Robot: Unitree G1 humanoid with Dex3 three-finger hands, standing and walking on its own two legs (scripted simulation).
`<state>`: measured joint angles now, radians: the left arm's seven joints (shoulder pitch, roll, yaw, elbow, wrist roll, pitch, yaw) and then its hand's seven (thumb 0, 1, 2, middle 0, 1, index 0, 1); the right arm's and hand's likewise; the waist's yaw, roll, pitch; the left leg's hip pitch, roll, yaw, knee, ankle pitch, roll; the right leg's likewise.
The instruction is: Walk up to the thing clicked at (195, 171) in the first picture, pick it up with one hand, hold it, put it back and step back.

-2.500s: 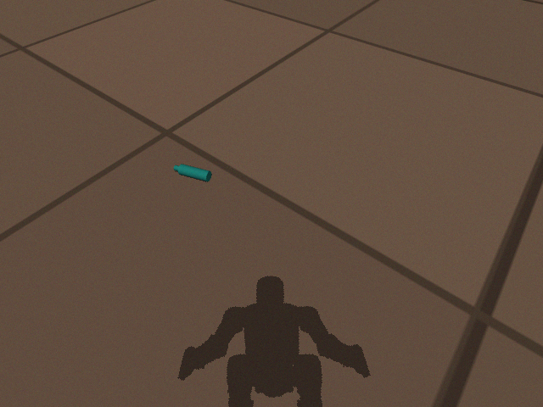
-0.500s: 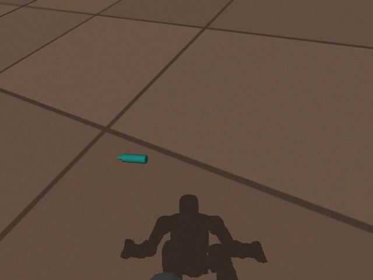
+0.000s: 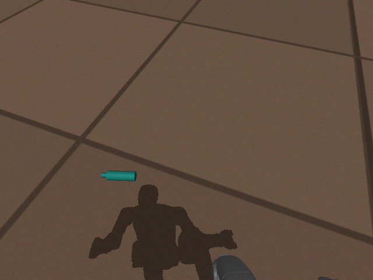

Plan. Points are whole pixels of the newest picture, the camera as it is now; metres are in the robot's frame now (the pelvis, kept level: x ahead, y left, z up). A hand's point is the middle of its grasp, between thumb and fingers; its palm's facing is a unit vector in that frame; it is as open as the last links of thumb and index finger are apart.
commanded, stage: walk up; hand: left
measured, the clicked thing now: (118, 175) +0.77 +0.37 -0.74
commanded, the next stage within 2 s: none
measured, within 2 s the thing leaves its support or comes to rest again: neither
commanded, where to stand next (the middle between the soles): +0.38 +0.23 m, yaw -5 degrees
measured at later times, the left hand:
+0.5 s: hand (20, 255) +0.22 +0.39 -0.11, palm faces -0.04 -0.85 -0.52, open 7.3 cm
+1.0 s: hand out of the picture +0.35 +0.52 -0.13, palm faces -0.12 -0.87 -0.48, open 7.3 cm
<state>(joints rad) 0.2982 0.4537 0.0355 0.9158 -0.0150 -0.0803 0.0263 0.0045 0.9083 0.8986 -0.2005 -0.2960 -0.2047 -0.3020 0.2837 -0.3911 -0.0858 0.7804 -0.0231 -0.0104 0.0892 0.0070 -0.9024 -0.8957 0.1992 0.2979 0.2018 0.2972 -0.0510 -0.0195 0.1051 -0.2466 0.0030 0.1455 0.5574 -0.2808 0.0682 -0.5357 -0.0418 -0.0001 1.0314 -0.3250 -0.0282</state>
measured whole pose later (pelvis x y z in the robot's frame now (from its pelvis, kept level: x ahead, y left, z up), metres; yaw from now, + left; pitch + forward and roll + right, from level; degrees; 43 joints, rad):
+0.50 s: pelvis +0.15 +0.10 +0.00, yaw -1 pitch -3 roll -1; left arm 0.33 0.40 0.03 0.84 0.02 -0.11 0.05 0.00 0.90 0.90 -0.20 -0.30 -0.21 -0.30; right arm 0.25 -0.47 -0.11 0.77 -0.03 0.06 0.10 0.01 -0.91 -0.90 0.20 0.30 0.20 0.30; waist 0.00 0.12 0.10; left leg -0.55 0.10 -0.13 1.01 -0.33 -0.03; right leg -0.23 -0.09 -0.07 0.59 -0.30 0.03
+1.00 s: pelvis +0.28 +0.24 -0.01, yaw -3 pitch -2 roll +1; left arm 0.31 0.41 0.04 0.91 0.01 -0.06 0.03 0.00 0.91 0.90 -0.20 -0.30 -0.21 -0.30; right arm 0.37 -0.41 -0.07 0.78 -0.03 0.02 0.05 0.01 -0.90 -0.90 0.20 0.30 0.20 0.30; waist -0.05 0.04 0.11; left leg -0.23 -0.04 0.13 0.62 -0.36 0.08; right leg -0.47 -0.04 -0.07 0.79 -0.33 -0.03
